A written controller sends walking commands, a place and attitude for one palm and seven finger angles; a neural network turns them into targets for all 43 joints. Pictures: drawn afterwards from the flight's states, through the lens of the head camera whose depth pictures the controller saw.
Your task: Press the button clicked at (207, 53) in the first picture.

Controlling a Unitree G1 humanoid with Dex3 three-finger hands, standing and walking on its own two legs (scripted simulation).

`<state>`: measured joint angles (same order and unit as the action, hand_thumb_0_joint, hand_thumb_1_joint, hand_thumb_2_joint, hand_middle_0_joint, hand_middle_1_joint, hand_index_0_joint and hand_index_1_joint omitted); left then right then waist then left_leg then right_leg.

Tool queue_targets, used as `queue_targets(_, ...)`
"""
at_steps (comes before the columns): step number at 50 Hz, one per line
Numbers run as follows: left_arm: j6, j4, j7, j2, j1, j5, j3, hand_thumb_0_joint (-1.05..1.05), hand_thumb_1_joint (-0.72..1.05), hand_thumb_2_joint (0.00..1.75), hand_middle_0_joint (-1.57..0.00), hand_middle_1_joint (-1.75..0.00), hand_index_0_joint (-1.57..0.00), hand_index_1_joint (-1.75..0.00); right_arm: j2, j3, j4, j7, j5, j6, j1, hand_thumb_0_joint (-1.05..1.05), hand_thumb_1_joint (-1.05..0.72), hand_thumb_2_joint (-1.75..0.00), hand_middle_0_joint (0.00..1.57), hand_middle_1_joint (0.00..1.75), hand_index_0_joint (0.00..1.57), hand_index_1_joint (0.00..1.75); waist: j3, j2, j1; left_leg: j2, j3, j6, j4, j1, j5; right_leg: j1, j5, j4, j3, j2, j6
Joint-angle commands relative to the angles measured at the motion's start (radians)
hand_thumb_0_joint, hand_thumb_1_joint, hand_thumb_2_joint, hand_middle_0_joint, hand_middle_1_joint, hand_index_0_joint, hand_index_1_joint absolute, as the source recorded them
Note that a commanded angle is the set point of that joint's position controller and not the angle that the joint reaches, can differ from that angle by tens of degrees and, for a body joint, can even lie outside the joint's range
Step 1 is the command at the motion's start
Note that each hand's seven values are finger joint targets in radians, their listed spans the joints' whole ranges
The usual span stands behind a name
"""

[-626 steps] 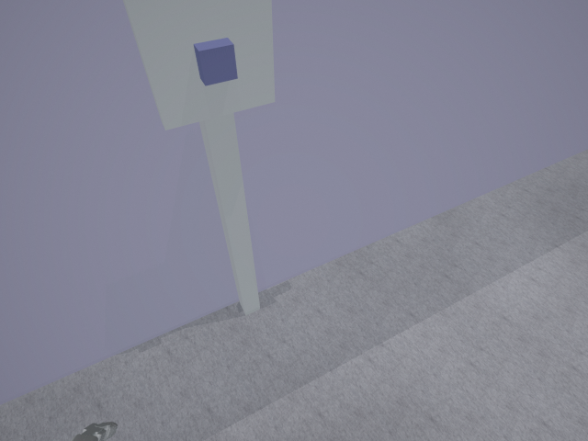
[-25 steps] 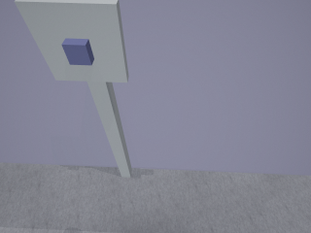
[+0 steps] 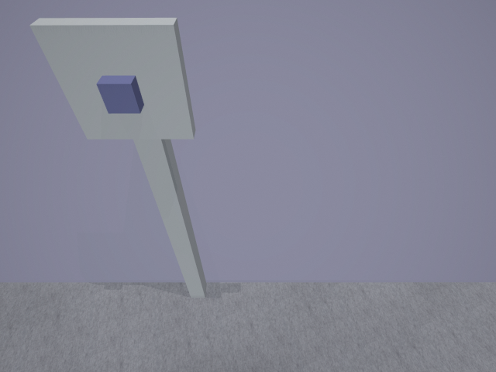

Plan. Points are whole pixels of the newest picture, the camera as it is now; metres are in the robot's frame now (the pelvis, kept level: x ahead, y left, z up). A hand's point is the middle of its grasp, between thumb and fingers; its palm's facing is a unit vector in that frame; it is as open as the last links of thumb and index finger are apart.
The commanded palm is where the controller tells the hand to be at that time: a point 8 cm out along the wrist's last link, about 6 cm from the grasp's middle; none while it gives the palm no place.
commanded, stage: look again from close up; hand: left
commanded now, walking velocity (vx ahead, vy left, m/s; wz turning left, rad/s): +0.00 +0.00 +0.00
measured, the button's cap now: (122, 93) +0.51 +0.24 +0.21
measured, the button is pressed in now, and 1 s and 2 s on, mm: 0 0 0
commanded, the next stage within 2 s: raise the hand and make a fist in 0.62 s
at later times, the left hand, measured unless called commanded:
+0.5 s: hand out of the picture +0.02 +0.18 -0.17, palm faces +0.01 -0.98 -0.19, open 7.4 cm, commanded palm none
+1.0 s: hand (143, 309) +0.21 +0.17 +0.03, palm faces +0.07 -1.00 -0.03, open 6.4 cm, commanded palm +0.13 +0.24 -0.02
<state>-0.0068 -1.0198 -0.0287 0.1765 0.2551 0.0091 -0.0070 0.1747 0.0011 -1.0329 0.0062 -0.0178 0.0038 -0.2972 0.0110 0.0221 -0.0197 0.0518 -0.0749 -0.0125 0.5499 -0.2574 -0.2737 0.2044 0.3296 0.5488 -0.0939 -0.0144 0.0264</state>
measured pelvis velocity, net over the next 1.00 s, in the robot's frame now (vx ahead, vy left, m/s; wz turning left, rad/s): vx -0.01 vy -0.01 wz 0.01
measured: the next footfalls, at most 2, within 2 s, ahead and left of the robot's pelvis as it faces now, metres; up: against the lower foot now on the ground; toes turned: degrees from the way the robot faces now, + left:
none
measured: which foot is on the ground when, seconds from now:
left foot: down 0.00-1.00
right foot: down 0.00-1.00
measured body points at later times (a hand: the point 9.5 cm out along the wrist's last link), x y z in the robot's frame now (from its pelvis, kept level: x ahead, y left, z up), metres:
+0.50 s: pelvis +0.01 +0.00 +0.00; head +0.03 +0.00 +0.45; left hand +0.02 +0.23 -0.15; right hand +0.03 -0.22 -0.15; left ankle +0.01 +0.13 -0.73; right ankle -0.02 -0.10 -0.73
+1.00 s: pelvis -0.01 -0.01 -0.03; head +0.01 -0.01 +0.42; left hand +0.20 +0.22 +0.03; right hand +0.18 -0.26 -0.10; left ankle +0.01 +0.13 -0.73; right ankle -0.02 -0.10 -0.73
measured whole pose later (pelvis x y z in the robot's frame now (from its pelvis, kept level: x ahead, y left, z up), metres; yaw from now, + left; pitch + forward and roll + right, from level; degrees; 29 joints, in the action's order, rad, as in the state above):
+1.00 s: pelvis -0.01 -0.01 -0.03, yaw +0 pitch +7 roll +1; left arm -0.48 -0.11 0.20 0.15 0.38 -0.22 0.14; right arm 0.22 0.06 -0.67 0.01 0.02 -0.24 -0.16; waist -0.11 0.00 -0.02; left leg 0.05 -0.07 -0.02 0.78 -0.54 -0.36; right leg 0.51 0.44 0.82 -0.09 -0.04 0.03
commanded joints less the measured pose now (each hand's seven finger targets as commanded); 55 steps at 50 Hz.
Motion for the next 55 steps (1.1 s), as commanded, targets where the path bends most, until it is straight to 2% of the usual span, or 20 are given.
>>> queue_targets(1, -0.016, 0.046, -0.008, 0.13, 0.029, 0.001, 0.022, 0.0, 0.9, 0.9, -0.2, -0.3, -0.2, -0.3, 0.093, 0.009, 0.041, 0.008, -0.004, -0.023, -0.027, 0.0, -0.9, -0.9, 0.2, 0.3, 0.2, 0.3, 0.058, -0.019, 0.018, 0.052, 0.086, 0.042, -0.146, -0.032, 0.028, 0.047, 0.017, -0.157, 0.116, -0.082, 0.02)
queue_targets(12, -0.019, -0.008, -0.006, 0.118, 0.052, 0.001, 0.023, 0.0, 0.9, 0.9, -0.2, -0.3, -0.2, -0.3, 0.088, 0.004, -0.024, 0.018, 0.001, -0.034, -0.035, 0.0, -0.9, -0.9, 0.2, 0.3, 0.2, 0.3, 0.029, -0.015, 0.024, 0.061, 0.078, 0.042, -0.148, 0.024, 0.137, 0.006, -0.141, -0.141, 0.108, -0.091, 0.016)
queue_targets(35, -0.025, -0.055, -0.004, 0.135, 0.051, 0.007, 0.028, 0.0, 0.9, 0.9, -0.2, -0.3, -0.2, -0.3, 0.121, 0.013, -0.052, 0.025, 0.004, -0.035, 0.048, 0.0, -0.9, -0.9, 0.2, 0.3, 0.2, 0.3, 0.008, -0.027, 0.024, 0.07, 0.064, 0.039, -0.142, 0.096, 0.241, -0.018, -0.309, -0.148, 0.113, -0.108, 0.013)
queue_targets(36, -0.034, -0.087, -0.047, 0.104, 0.161, 0.012, 0.024, 0.0, 0.9, 0.9, -0.2, -0.3, -0.2, -0.3, 0.119, 0.021, 0.015, 0.019, 0.016, -0.034, 0.118, 0.0, -0.9, -0.9, 0.2, 0.3, 0.2, 0.3, 0.049, -0.046, 0.056, 0.071, 0.018, 0.006, 0.086, 0.016, 0.228, 0.002, -0.708, -0.184, 0.21, -0.178, -0.036)
queue_targets(37, -0.257, 1.495, -0.044, 0.325, -0.593, -0.196, 0.13, 0.0, 0.9, 0.9, -0.23, -0.33, -0.23, -0.33, 0.257, 0.034, 0.346, 0.057, 0.067, -0.188, 0.058, 0.0, -0.9, -0.9, 0.2, 0.3, 0.2, 0.3, -0.446, 0.171, -0.064, -0.044, 0.036, 0.047, -0.082, 0.275, 0.381, -0.113, -0.648, -0.062, 0.102, -0.075, 0.017)
queue_targets(38, -0.209, 1.237, -0.094, 0.262, -0.115, -0.106, 0.15, 0.0, 0.9, 0.9, -0.25, -0.36, -0.25, -0.36, 0.165, 0.023, 0.299, 0.093, 0.047, -0.273, 0.121, 0.0, -0.9, -0.9, 0.2, 0.3, 0.2, 0.3, -0.434, 0.273, 0.045, -0.009, 0.047, 0.055, -0.106, 0.356, 0.534, -0.062, -0.407, -0.001, 0.069, -0.015, 0.024)
queue_targets(39, -0.08, 1.063, -0.119, 0.034, 0.162, -0.147, 0.028, 0.0, 0.9, 0.9, -0.28, -0.39, -0.28, -0.39, 0.136, 0.039, 0.295, 0.09, 0.066, -0.293, 0.127, 0.0, -0.9, -0.9, 0.2, 0.3, 0.2, 0.3, -0.254, 0.202, 0.008, 0.015, 0.07, 0.031, -0.103, 0.226, 0.514, 0.049, -0.226, -0.002, -0.001, -0.01, 0.003)
queue_targets(40, -0.076, 1.083, -0.094, -0.029, 0.135, -0.165, 0.007, 0.0, 0.9, 0.9, -0.31, -0.42, -0.31, -0.42, 0.153, 0.041, 0.293, 0.082, 0.075, -0.294, 0.09, 0.0, -0.9, -0.9, 0.2, 0.3, 0.2, 0.3, -0.146, 0.082, -0.01, 0.004, 0.075, 0.029, -0.078, 0.162, 0.448, 0.099, -0.227, -0.03, -0.011, -0.006, -0.006)
queue_targets(41, -0.124, 1.141, -0.079, 0.056, 0.048, -0.173, 0.088, 0.0, 0.9, 0.9, -0.34, -0.45, -0.34, -0.45, 0.18, 0.063, 0.353, 0.08, 0.063, -0.303, 0.127, 0.0, -0.9, -0.9, 0.2, 0.3, 0.2, 0.3, -0.036, -0.007, -0.03, -0.016, 0.083, 0.03, -0.039, 0.074, 0.325, 0.163, -0.227, -0.044, -0.016, 0.0, -0.012)
queue_targets(42, -0.179, 1.091, -0.052, 0.075, 0.11, -0.171, 0.136, 0.0, 0.9, 0.9, -0.36, -0.48, -0.36, -0.48, 0.191, 0.076, 0.367, 0.079, 0.04, -0.306, 0.114, 0.0, -0.9, -0.9, 0.2, 0.3, 0.2, 0.3, -0.071, -0.108, -0.025, -0.033, 0.073, 0.031, -0.002, 0.015, 0.263, 0.195, -0.215, -0.028, -0.024, 0.005, -0.019)
queue_targets(43, -0.235, 0.975, -0.008, 0.016, 0.271, -0.188, 0.143, 0.0, 0.9, 0.9, -0.39, -0.51, -0.39, -0.51, 0.177, 0.084, 0.392, 0.071, 0.029, -0.304, 0.131, 0.0, -0.9, -0.9, 0.2, 0.3, 0.2, 0.3, -0.048, -0.207, 0.013, -0.035, 0.07, 0.024, 0.034, -0.065, 0.229, 0.228, -0.211, 0.011, -0.031, 0.012, -0.024)
queue_targets(44, -0.297, 0.888, 0.046, -0.005, 0.395, -0.195, 0.156, 0.0, 0.9, 0.9, -0.42, -0.54, -0.42, -0.54, 0.173, 0.092, 0.422, 0.054, 0.03, -0.301, 0.157, 0.0, -0.9, -0.9, 0.2, 0.3, 0.2, 0.3, -0.039, -0.209, 0.053, -0.045, 0.061, 0.014, 0.067, -0.138, 0.217, 0.235, -0.219, 0.059, -0.029, 0.014, -0.018)
queue_targets(45, -0.376, 0.852, 0.108, -0.031, 0.44, -0.207, 0.151, 0.0, 0.9, 0.9, -0.45, -0.57, -0.45, -0.57, 0.167, 0.091, 0.44, 0.036, 0.025, -0.294, 0.168, 0.0, -0.9, -0.9, 0.2, 0.3, 0.2, 0.3, -0.06, -0.244, 0.068, -0.05, 0.053, 0.005, 0.114, -0.208, 0.191, 0.268, -0.228, 0.123, -0.027, 0.014, -0.02)
queue_targets(46, -0.456, 0.856, 0.175, -0.015, 0.447, -0.225, 0.171, 0.0, 0.9, 0.9, -0.47, -0.6, -0.47, -0.6, 0.171, 0.1, 0.465, 0.023, 0.025, -0.286, 0.19, 0.0, -0.9, -0.9, 0.2, 0.3, 0.2, 0.3, -0.066, -0.256, 0.079, -0.053, 0.048, 0.0, 0.161, -0.279, 0.159, 0.29, -0.236, 0.172, -0.011, 0.01, -0.019)
queue_targets(48, -0.579, 0.879, 0.313, 0.044, 0.446, -0.244, 0.203, 0.0, 0.9, 0.9, -0.53, -0.66, -0.53, -0.66, 0.179, 0.11, 0.531, 0.0, 0.034, -0.286, 0.216, 0.0, -0.9, -0.9, 0.2, 0.3, 0.2, 0.3, -0.13, -0.164, 0.078, -0.064, 0.033, -0.003, 0.243, -0.348, 0.115, 0.295, -0.253, 0.23, 0.037, -0.011, -0.016)
queue_targets(49, -0.568, 0.879, 0.348, 0.091, 0.463, -0.251, 0.249, 0.0, 0.9, 0.9, -0.56, -0.69, -0.56, -0.69, 0.184, 0.114, 0.564, -0.005, 0.044, -0.276, 0.215, 0.0, -0.9, -0.9, 0.2, 0.3, 0.2, 0.3, -0.158, -0.115, 0.095, -0.07, 0.02, 0.003, 0.259, -0.355, 0.108, 0.273, -0.238, 0.228, 0.066, -0.022, -0.011)
queue_targets(51, -0.514, 1.059, 0.371, 0.133, 0.361, -0.301, 0.276, 0.0, 0.9, 0.9, -0.61, -0.75, -0.61, -0.75, 0.185, 0.102, 0.643, 0.012, 0.058, -0.263, 0.239, 0.0, -0.9, -0.9, 0.2, 0.3, 0.2, 0.3, -0.247, -0.059, 0.089, -0.081, -0.001, 0.018, 0.271, -0.34, 0.063, 0.252, -0.135, 0.2, 0.104, -0.03, -0.021)
queue_targets(53, -0.476, 1.199, 0.34, 0.134, 0.252, -0.328, 0.283, 0.0, 0.9, 0.9, -0.67, -0.81, -0.67, -0.81, 0.169, 0.088, 0.676, 0.037, 0.06, -0.255, 0.216, 0.0, -0.9, -0.9, 0.2, 0.3, 0.2, 0.3, -0.271, -0.044, 0.062, -0.076, 0.012, 0.026, 0.279, -0.328, 0.026, 0.27, -0.057, 0.171, 0.127, -0.029, -0.037)
queue_targets(54, -0.478, 1.25, 0.312, 0.148, 0.182, -0.329, 0.287, 0.0, 0.9, 0.9, -0.69, -0.84, -0.69, -0.84, 0.166, 0.084, 0.67, 0.045, 0.057, -0.252, 0.194, 0.0, -0.9, -0.9, 0.2, 0.3, 0.2, 0.3, -0.244, -0.053, 0.038, -0.066, 0.028, 0.03, 0.293, -0.335, -0.003, 0.317, 0.0, 0.162, 0.14, -0.023, -0.041)
queue_targets(55, -0.493, 1.32, 0.284, 0.162, 0.12, -0.318, 0.295, 0.0, 0.9, 0.9, -0.72, -0.87, -0.72, -0.87, 0.164, 0.084, 0.668, 0.053, 0.051, -0.253, 0.169, 0.0, -0.9, -0.9, 0.2, 0.3, 0.2, 0.3, -0.258, -0.032, 0.024, -0.058, 0.039, 0.034, 0.299, -0.316, -0.002, 0.329, 0.024, 0.156, 0.149, -0.022, -0.039)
